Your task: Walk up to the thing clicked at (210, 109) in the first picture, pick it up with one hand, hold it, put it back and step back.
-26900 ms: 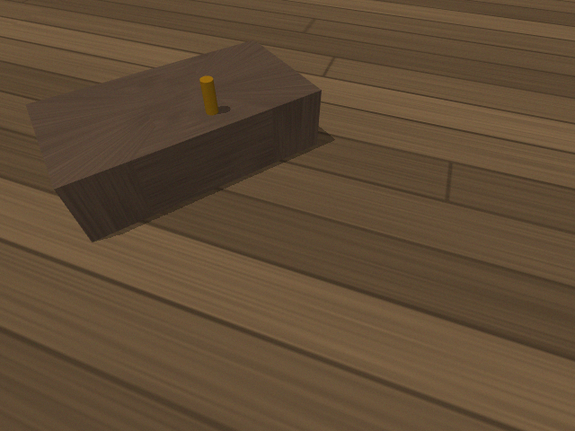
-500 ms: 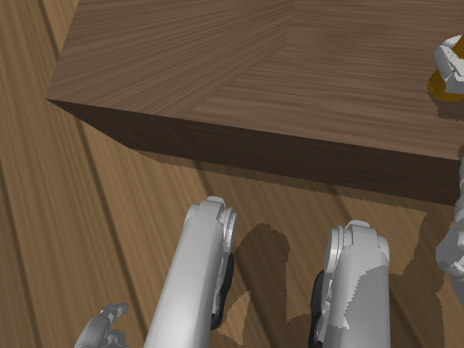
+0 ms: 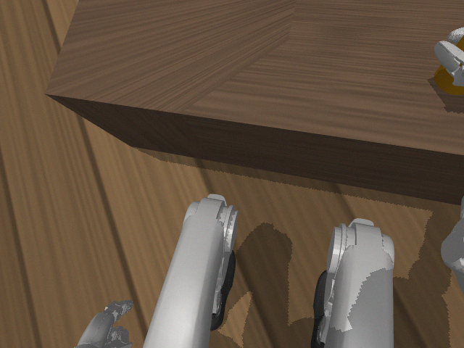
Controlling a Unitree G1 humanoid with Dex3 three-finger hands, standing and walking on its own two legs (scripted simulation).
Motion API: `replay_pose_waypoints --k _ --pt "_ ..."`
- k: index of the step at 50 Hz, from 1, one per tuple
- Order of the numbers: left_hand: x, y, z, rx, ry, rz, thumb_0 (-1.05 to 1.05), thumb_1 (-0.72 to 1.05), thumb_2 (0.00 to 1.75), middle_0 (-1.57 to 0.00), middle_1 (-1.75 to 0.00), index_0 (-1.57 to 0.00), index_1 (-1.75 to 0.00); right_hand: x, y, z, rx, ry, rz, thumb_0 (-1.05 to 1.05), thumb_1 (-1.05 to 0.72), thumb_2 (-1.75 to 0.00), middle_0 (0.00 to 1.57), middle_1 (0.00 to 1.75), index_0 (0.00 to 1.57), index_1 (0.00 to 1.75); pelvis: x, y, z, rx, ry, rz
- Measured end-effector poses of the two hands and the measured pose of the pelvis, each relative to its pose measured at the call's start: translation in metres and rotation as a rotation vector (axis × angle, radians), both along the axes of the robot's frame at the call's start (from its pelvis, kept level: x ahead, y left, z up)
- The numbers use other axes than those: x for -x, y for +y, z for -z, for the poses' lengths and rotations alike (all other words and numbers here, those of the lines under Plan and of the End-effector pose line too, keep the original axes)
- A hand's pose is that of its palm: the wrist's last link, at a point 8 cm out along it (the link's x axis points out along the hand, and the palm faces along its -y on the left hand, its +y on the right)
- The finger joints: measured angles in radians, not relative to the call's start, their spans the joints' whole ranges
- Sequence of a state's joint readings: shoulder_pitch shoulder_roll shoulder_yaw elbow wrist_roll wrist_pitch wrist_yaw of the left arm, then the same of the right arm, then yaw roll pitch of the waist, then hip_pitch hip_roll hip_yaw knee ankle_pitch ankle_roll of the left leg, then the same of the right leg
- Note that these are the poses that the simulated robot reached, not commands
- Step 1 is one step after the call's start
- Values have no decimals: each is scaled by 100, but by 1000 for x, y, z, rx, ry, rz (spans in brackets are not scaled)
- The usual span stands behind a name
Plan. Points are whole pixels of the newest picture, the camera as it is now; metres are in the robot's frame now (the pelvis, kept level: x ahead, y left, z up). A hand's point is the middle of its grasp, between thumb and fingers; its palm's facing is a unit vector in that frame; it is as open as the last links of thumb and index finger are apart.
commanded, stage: open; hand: right
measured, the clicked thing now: out of the picture +0.56 -0.24 +0.03
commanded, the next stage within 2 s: withdraw in 0.22 s
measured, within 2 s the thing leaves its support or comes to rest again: rests again in 0.52 s
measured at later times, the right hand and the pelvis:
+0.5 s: hand out of the picture +0.56 -0.24 +0.02, palm faces +0.23 +0.97 -0.05, open 14.3 cm; pelvis +0.00 +0.00 +0.01, yaw +0 degrees
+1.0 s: hand out of the picture +0.52 -0.32 +0.13, palm faces +0.25 +0.91 -0.33, open 17.1 cm; pelvis +0.01 +0.00 +0.13, yaw +0 degrees
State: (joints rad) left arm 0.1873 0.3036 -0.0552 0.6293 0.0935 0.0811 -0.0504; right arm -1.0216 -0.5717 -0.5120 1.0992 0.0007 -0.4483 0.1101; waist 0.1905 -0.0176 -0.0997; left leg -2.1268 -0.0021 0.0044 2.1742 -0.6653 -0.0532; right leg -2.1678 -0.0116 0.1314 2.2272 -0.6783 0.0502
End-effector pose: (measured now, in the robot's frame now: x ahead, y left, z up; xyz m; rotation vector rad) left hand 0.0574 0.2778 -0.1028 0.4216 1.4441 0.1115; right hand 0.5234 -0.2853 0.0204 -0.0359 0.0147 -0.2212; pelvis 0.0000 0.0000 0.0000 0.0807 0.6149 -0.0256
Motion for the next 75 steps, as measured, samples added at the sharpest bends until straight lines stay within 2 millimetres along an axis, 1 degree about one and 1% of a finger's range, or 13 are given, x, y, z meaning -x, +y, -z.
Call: replay_pose_waypoints --k 4,9,23,28,33,41,48,51,57,61,66,71,75 --pt "2 0 0 -1 5 -2 1 91 88 -21 -30 -22 -29 -1 0 0 2 3 -3 2 16 -72 99 86 88 83 0 0 0 -1 1 0" --pt "4 0 -2 -3 12 -5 1 90 89 -21 -30 -21 -30 -1 0 1 0 9 -8 1 17 -55 90 72 83 70 -1 -1 -1 -2 3 0" --pt "4 4 -5 -11 26 -17 1 89 90 -21 -30 -21 -30 -2 -1 2 1 13 6 0 24 -26 45 34 43 34 -4 1 -4 -2 10 -2" --pt "1 4 -10 -15 18 -37 1 88 90 -21 -29 -20 -30 -1 -12 -16 19 -3 27 0 28 -18 29 21 27 21 -5 1 -11 2 7 -2" --pt "-3 3 -25 -20 -7 -59 1 88 90 -20 -29 -20 -30 0 -32 -51 31 -15 58 -1 34 -10 19 12 17 12 -5 0 -27 4 3 -4" --pt "-11 1 -66 -14 -57 -74 1 88 90 -20 -29 -20 -30 8 -59 -112 37 11 43 -1 42 -4 11 5 9 5 -7 -2 -68 6 6 4" --pt "-21 -5 -106 24 -69 -86 1 88 90 -21 -30 -21 -30 29 -73 -122 198 273 67 -1 46 -5 7 5 7 5 -10 -3 -109 10 -12 -3" --pt "-28 -10 -129 41 -79 -87 1 89 90 -21 -30 -21 -30 40 -82 -141 244 328 117 -1 47 -6 7 5 7 5 -13 -3 -133 9 -30 -3" --pt "-39 -15 -184 29 -102 -81 1 90 90 -20 -30 -20 -30 53 -107 -196 253 386 253 -1 44 -10 7 6 7 6 -23 -3 -186 7 -82 9" --pt "-41 -13 -220 8 -108 -84 1 90 90 -20 -29 -20 -30 60 -116 -224 236 432 297 -1 43 -11 7 7 7 7 -33 -5 -218 4 -114 20" --pt "-44 -13 -259 -3 -117 -106 1 90 90 -20 -29 -20 -29 78 -107 -235 225 518 275 -1 44 -11 6 7 6 7 -44 -9 -253 5 -160 24" --pt "-54 -18 -292 -4 -157 -139 1 90 90 -20 -29 -20 -29 110 -76 -229 197 601 207 0 48 -9 6 6 6 6 -57 -13 -284 10 -215 27" --pt "-71 -26 -313 -3 -211 -141 1 90 90 -20 -29 -20 -29 141 -51 -230 163 636 176 -1 50 -8 6 6 6 6 -67 -14 -306 18 -268 31"
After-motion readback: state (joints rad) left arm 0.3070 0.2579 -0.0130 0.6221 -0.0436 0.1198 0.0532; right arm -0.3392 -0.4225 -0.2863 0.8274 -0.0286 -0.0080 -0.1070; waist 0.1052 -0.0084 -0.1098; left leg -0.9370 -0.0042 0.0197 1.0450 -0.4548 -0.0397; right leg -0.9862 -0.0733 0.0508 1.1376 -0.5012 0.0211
